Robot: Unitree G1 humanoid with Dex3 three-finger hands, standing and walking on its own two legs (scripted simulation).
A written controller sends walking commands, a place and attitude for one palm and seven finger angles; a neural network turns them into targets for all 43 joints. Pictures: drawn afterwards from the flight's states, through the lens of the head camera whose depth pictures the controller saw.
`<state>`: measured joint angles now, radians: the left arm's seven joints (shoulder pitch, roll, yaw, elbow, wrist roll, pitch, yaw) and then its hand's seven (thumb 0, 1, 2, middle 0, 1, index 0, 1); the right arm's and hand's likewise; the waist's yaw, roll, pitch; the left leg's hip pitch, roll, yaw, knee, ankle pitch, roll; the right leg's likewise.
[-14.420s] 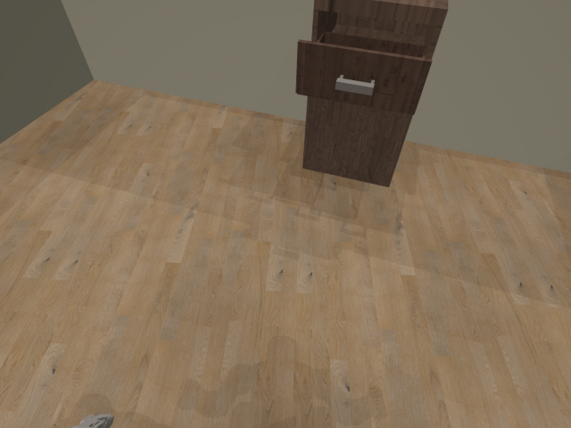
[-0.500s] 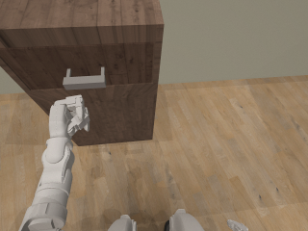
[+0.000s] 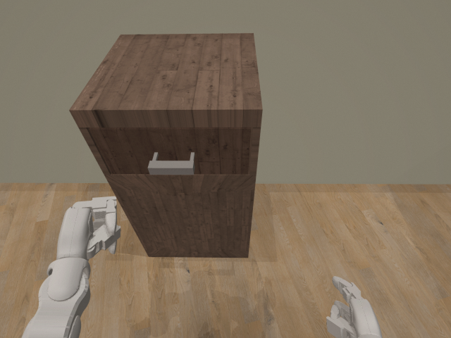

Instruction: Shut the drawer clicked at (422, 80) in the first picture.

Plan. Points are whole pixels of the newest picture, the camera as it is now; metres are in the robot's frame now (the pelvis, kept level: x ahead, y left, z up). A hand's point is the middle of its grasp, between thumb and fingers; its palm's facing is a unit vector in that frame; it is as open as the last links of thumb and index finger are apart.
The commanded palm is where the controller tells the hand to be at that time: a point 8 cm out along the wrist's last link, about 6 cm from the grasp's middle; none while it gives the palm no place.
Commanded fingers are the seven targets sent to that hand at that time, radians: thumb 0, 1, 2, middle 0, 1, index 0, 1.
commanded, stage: draw the hand back to the body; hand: left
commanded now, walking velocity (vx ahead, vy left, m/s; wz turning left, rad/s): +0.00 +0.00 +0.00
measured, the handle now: (173, 161) +0.56 +0.20 -0.07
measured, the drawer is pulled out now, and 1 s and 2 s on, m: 0.00 0.00 0.00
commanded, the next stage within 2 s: step back with the hand held close in 0.62 s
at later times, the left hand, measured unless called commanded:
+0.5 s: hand (37, 261) +0.17 +0.24 +0.17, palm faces +0.41 -0.82 -0.41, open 3.2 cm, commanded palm +0.13 +0.27 +0.19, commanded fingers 0.00 0.90 0.90 -1.40 -1.60 -1.40 -1.60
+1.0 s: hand (39, 266) +0.17 +0.24 +0.16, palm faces +0.32 -0.82 -0.47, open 3.2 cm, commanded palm +0.11 +0.28 +0.19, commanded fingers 0.00 0.90 0.90 -1.40 -1.60 -1.40 -1.60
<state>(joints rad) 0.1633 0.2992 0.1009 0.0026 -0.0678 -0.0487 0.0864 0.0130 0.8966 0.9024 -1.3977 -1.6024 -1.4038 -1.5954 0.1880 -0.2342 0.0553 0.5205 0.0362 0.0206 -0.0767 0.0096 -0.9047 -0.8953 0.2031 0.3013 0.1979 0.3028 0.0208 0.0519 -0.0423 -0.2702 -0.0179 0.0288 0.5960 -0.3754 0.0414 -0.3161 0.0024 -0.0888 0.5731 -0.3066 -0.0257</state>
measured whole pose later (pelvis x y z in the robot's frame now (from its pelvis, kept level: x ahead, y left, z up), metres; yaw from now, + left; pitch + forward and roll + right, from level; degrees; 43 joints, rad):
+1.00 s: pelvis -0.02 +0.00 +0.01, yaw +0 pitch +0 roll -1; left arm 0.61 0.34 0.33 -0.48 -0.04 -0.20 0.11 0.01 0.89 0.90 -1.40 -1.60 -1.41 -1.60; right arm 0.20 -0.25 -0.02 0.59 0.00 -0.03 -0.05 0.01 -0.90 -0.90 0.20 0.30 0.20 0.30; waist -0.01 0.06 0.01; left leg -0.19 -0.02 0.04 0.45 -0.26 0.05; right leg -0.23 0.00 -0.08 0.41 -0.18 -0.02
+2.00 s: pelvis -0.13 +0.00 +0.00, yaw +2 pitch +3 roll -1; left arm 0.61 0.41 0.38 -0.63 -0.02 -0.27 0.11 0.01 0.89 0.90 -1.40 -1.60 -1.41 -1.59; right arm 0.14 -0.19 -0.03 0.57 -0.01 -0.03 -0.05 0.01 -0.90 -0.89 0.21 0.30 0.20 0.30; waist -0.01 -0.01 0.02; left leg -0.52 -0.04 -0.02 0.79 -0.36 0.01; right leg -0.41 0.06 0.03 0.55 -0.19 -0.02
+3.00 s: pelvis -0.32 -0.04 +0.01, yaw +2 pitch -1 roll +0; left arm 0.60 0.36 0.34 -0.53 -0.01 -0.23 0.14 0.01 0.89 0.90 -1.40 -1.60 -1.41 -1.59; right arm 0.27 -0.18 0.01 0.65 -0.02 -0.10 -0.06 0.01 -0.90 -0.90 0.21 0.30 0.20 0.30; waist 0.00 -0.01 -0.05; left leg -0.38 -0.01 0.01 0.78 -0.39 0.03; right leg -0.26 0.03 -0.04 0.52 -0.22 -0.06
